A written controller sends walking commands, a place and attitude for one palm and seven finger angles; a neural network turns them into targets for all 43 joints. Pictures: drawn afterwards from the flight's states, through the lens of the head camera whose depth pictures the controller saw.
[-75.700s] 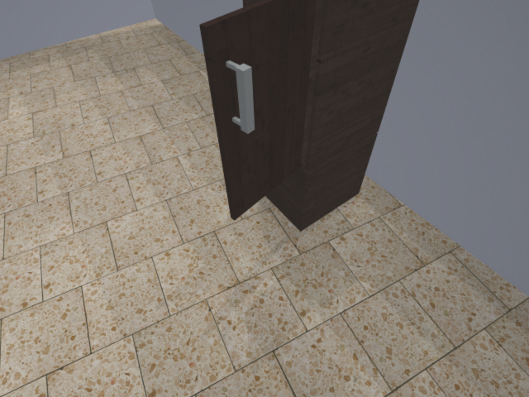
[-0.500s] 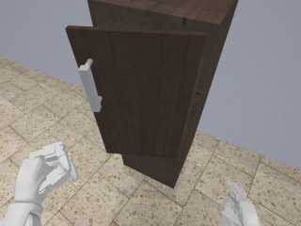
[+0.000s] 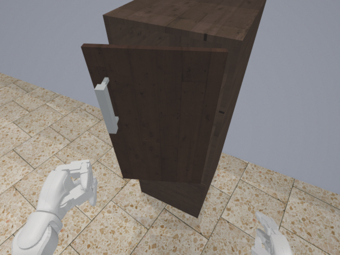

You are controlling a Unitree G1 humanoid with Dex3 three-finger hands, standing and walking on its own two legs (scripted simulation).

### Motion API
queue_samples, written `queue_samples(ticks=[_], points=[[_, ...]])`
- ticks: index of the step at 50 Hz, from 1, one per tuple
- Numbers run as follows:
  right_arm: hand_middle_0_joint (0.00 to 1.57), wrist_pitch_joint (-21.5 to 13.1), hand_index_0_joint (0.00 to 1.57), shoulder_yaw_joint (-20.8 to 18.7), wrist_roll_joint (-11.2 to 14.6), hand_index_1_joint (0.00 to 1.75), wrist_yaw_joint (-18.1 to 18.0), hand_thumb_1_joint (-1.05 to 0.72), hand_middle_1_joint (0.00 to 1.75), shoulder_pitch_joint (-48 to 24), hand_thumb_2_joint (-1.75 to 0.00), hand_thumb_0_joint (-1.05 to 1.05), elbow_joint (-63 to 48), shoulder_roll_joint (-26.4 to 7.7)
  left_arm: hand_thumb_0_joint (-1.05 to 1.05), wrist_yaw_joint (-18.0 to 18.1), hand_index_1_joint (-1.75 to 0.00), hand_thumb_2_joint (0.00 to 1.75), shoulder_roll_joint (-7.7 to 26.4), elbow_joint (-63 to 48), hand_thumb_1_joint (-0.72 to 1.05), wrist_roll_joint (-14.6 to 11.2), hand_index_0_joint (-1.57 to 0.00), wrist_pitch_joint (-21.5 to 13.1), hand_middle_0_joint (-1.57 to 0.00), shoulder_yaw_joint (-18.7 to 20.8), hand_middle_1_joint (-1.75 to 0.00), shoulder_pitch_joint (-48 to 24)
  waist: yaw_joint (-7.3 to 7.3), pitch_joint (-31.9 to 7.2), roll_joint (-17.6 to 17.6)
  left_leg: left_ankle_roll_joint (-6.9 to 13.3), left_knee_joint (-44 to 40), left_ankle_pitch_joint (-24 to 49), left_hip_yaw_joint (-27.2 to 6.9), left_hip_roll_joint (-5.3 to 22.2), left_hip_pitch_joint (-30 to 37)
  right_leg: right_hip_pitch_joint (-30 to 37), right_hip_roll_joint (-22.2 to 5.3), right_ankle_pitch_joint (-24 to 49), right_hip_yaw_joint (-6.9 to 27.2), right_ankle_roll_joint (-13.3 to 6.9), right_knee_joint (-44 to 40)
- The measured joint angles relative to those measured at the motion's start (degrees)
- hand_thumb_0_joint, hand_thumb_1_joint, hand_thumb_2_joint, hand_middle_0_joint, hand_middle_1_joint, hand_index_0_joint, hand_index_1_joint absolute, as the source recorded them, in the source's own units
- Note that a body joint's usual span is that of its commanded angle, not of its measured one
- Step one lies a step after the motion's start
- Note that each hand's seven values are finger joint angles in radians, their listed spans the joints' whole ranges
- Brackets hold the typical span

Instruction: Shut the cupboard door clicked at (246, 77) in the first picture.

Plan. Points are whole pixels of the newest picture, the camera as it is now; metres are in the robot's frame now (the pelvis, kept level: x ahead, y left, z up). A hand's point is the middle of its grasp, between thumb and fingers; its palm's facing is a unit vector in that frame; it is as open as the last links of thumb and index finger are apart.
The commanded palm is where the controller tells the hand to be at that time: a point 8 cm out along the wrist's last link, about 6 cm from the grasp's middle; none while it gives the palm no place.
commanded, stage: raise the hand and make a fist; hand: left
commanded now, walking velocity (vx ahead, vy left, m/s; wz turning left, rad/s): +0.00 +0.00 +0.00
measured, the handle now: (109, 106) +0.46 +0.21 +0.11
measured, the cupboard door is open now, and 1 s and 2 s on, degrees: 21 21 21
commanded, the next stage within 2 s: bring the fist close to the handle in 0.16 s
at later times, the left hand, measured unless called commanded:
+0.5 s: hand (91, 171) +0.25 +0.19 +0.12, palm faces +0.07 -1.00 -0.05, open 3.1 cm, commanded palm +0.23 +0.23 +0.12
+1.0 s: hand (105, 152) +0.31 +0.18 +0.10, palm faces +0.01 -1.00 -0.01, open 3.1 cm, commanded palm +0.30 +0.23 +0.12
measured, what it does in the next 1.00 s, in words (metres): stands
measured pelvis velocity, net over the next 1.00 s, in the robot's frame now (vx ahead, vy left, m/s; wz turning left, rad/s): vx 0.00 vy -0.02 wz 0.00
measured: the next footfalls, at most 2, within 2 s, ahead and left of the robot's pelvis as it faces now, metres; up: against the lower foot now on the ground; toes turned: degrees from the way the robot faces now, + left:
none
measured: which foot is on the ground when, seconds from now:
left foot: down 0.00-1.00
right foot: down 0.00-1.00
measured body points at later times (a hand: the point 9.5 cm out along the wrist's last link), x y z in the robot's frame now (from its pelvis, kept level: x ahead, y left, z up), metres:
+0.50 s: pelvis -0.01 -0.01 +0.00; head +0.00 -0.02 +0.45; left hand +0.24 +0.24 +0.12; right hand +0.17 -0.23 -0.07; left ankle +0.00 +0.10 -0.72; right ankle -0.01 -0.11 -0.72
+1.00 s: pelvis +0.00 -0.02 +0.00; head +0.01 -0.03 +0.45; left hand +0.30 +0.23 +0.10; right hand +0.17 -0.26 -0.08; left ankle +0.00 +0.10 -0.72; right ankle -0.01 -0.11 -0.72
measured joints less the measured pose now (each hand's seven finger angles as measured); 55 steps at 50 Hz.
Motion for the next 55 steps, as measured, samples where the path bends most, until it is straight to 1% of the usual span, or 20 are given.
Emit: queue_samples(ticks=[2,5,8,10,14,16,18,22,25,27,30,32,34,36,38,41,44,48,51,55], points=[[0.20,-0.3,0.20,-0.1,-0.4,0.30,0.0,-0.90,0.30,-0.1,-0.90,0.01,0.0,0.2,0.01,1.3,-1.50,0.90,0.2,-0.7,0.90,0.5,-1.30,-0.9,-1.30,0.1,-1.50,0.6,0.06,0.4,-0.5,-0.1,-0.2,0.1,0.1,0.0,0.2,0.1,0.0,0.0,0.1,-0.1,0.0],[0.20,-0.9,0.20,-0.2,-0.6,0.30,0.2,-0.90,0.30,-0.2,-0.90,0.01,0.4,0.4,0.02,3.1,-1.50,0.90,0.2,-1.9,0.90,0.7,-1.30,-4.3,-1.30,1.2,-1.50,0.2,0.32,0.9,-0.9,-0.2,0.0,0.2,-0.2,0.0,0.2,0.2,0.0,0.0,-0.2,-0.2,0.2],[0.20,-1.2,0.20,-0.1,-0.6,0.30,0.6,-0.90,0.30,-0.4,-0.90,0.01,1.0,0.3,0.02,3.3,-1.50,0.90,0.0,-2.2,0.90,0.6,-1.30,-6.5,-1.30,2.0,-1.50,-1.1,0.51,0.9,-0.7,-0.3,0.4,0.1,-0.6,0.0,0.0,0.3,0.0,0.0,-0.6,-0.3,0.2],[0.20,-1.1,0.20,0.0,-0.4,0.30,0.7,-0.90,0.30,-0.5,-0.90,0.01,1.2,0.2,0.01,2.4,-1.50,0.90,-0.3,-1.8,0.90,0.6,-1.30,-6.2,-1.30,1.7,-1.50,-1.6,0.57,0.8,-0.2,-0.3,0.4,0.1,-0.7,0.0,0.0,0.4,0.0,0.0,-0.7,-0.3,0.1],[0.20,-0.6,0.20,0.2,-0.2,0.30,0.4,-0.90,0.30,-0.8,-0.90,0.01,0.9,0.2,0.01,0.4,-1.50,0.90,-0.3,-0.5,0.90,0.6,-1.30,-2.9,-1.30,0.2,-1.50,-0.6,0.35,0.4,0.7,-0.2,-0.2,0.4,-0.6,-0.1,0.3,0.5,-0.1,0.2,-0.5,-0.2,-0.3],[0.20,-0.5,0.20,0.2,-0.3,0.30,0.1,-0.90,0.30,-0.9,-0.90,0.01,0.8,0.3,0.01,0.4,-1.50,0.90,-0.1,0.1,0.90,0.7,-1.30,-1.7,-1.30,-0.5,-1.50,-0.4,0.25,0.5,0.8,-0.2,-0.4,0.5,-0.5,-0.1,0.5,0.6,-0.1,0.2,-0.5,-0.2,-0.3],[0.20,-0.6,0.20,0.3,-0.5,0.30,-0.2,-0.90,0.30,-1.1,-0.90,0.01,1.0,0.5,0.01,1.2,-1.50,0.90,0.1,0.8,0.90,0.9,-1.30,-1.8,-1.30,-0.5,-1.50,-1.3,0.29,0.9,0.6,-0.3,-0.5,0.6,-0.5,-0.2,0.6,0.6,-0.1,0.2,-0.5,-0.3,-0.1],[0.20,-1.0,0.20,0.4,-0.7,0.30,-0.2,-0.90,0.30,-1.5,-0.90,0.01,2.0,0.7,0.02,3.1,-1.50,0.90,-0.2,2.6,0.90,1.1,-1.30,-4.8,-1.30,0.6,-1.50,-5.6,0.47,1.6,0.0,-0.6,-0.3,0.7,-0.9,-0.1,0.3,0.4,-0.1,0.0,-0.9,-0.6,0.3],[0.20,-1.1,0.20,0.4,-0.5,0.30,-0.1,-0.90,0.30,-1.7,-0.90,0.01,2.8,0.4,0.01,3.0,-1.50,0.90,-0.3,4.6,0.90,1.5,-1.30,-5.8,-1.30,0.8,-1.50,-9.6,0.41,1.7,0.0,-0.8,-0.2,0.8,-1.2,0.0,0.0,0.2,0.0,0.0,-1.2,-0.8,0.3],[0.20,-0.8,0.20,0.4,-0.3,0.30,-0.2,-0.90,0.30,-1.7,-0.90,0.01,3.0,0.2,0.01,2.3,-1.50,0.90,-0.1,6.7,0.90,1.7,-1.30,-5.2,-1.30,0.3,-1.50,-11.8,0.20,1.6,0.3,-0.9,-0.3,0.9,-1.2,0.0,-0.1,0.1,0.1,0.1,-1.2,-0.9,0.2],[0.20,0.0,0.20,0.3,-0.2,0.30,-0.5,-0.90,0.30,-1.8,-0.90,0.01,3.1,0.0,0.01,1.0,-1.50,0.90,0.5,10.3,0.90,1.7,-1.30,-2.7,-1.30,-0.2,-1.50,-14.3,-0.26,1.4,0.4,-0.9,-1.1,1.2,-0.8,0.1,0.1,-0.1,0.2,0.3,-0.8,-0.9,-0.2],[0.20,0.7,0.20,0.3,-0.2,0.30,-0.6,-0.90,0.30,-1.8,-0.90,0.01,3.1,-0.1,0.01,0.8,-1.50,0.90,1.1,12.7,0.90,1.5,-1.30,-1.3,-1.30,0.3,-1.50,-15.4,-0.66,1.3,0.3,-1.0,-1.7,1.3,-0.4,0.3,0.3,-0.3,0.3,0.4,-0.4,-1.0,-0.4],[0.20,1.2,0.20,0.1,-0.3,0.30,-0.7,-0.90,0.30,-1.7,-0.90,0.01,3.2,0.0,0.01,1.1,-1.50,0.90,1.5,14.7,0.90,1.3,-1.30,-0.8,-1.30,1.5,-1.50,-16.6,-0.91,1.3,-0.1,-1.2,-2.1,1.4,-0.2,0.4,0.5,-0.3,0.4,0.5,-0.1,-1.1,-0.6],[0.20,1.4,0.20,-0.1,-0.4,0.30,-0.7,-0.90,0.30,-1.5,-0.90,0.01,3.3,0.0,0.01,1.6,-1.50,0.90,1.7,15.9,0.90,0.9,-1.30,-1.6,-1.30,3.1,-1.50,-17.6,-0.98,1.3,-0.5,-1.3,-2.4,1.4,0.0,0.6,0.7,-0.2,0.6,0.4,0.1,-1.3,-0.7],[0.20,1.4,0.20,-0.4,-0.4,0.30,-0.6,-0.90,0.30,-1.2,-0.90,0.01,3.5,-0.2,0.01,1.9,-1.50,0.90,1.9,16.6,0.90,0.8,-1.30,-3.2,-1.30,4.5,-1.50,-18.5,-0.92,1.2,-0.7,-1.4,-2.5,1.3,0.1,0.7,0.8,-0.2,0.8,0.4,0.2,-1.4,-0.8],[0.20,1.4,0.20,-0.8,-0.3,0.30,-0.2,-0.90,0.30,-0.7,-0.90,0.01,3.7,-0.6,0.01,1.3,-1.50,0.90,2.2,17.2,0.90,0.7,-1.30,-5.2,-1.30,5.4,-1.50,-19.5,-0.67,0.7,-0.6,-1.5,-2.4,1.0,0.0,0.8,0.8,-0.2,0.8,0.2,0.1,-1.4,-0.8],[0.20,1.6,0.20,-1.3,0.0,0.30,-0.1,-0.90,0.30,-0.6,-0.90,0.01,3.6,-1.2,0.01,-0.3,-1.50,0.90,2.2,18.5,0.90,0.5,-1.30,-5.0,-1.30,4.6,-1.50,-20.4,-0.49,0.4,-0.1,-1.4,-2.1,0.9,-0.2,0.7,0.5,-0.3,0.8,0.1,-0.1,-1.3,-0.7],[0.20,2.3,0.20,-1.4,0.3,0.30,-0.4,-0.90,0.30,-1.2,-0.90,0.01,3.5,-1.4,0.01,-1.2,-1.50,0.90,1.6,21.2,0.90,0.5,-1.30,-2.9,-1.30,3.0,-1.50,-22.0,-0.58,0.7,0.1,-1.2,-2.0,1.0,-0.2,0.5,0.0,-0.7,0.5,0.1,-0.1,-1.1,-0.6],[0.20,2.5,0.20,-1.2,0.0,0.30,-0.6,-0.90,0.30,-1.9,-0.90,0.01,3.5,-1.0,0.01,0.0,-1.50,0.90,1.1,22.5,0.90,1.3,-1.30,-2.9,-1.30,2.6,-1.50,-23.6,-0.77,1.2,-0.3,-1.1,-2.1,1.2,-0.1,0.4,-0.2,-1.0,0.4,0.2,0.0,-1.1,-0.5],[0.20,2.5,0.20,-0.9,-0.4,0.30,-0.4,-0.90,0.30,-2.4,-0.90,0.01,3.8,-0.3,0.01,2.3,-1.50,0.90,0.9,23.6,0.90,2.5,-1.30,-5.3,-1.30,2.7,-1.50,-26.9,-1.01,1.6,-0.9,-1.2,-2.0,1.3,0.0,0.4,-0.5,-1.3,0.5,0.4,0.0,-1.2,-0.3]])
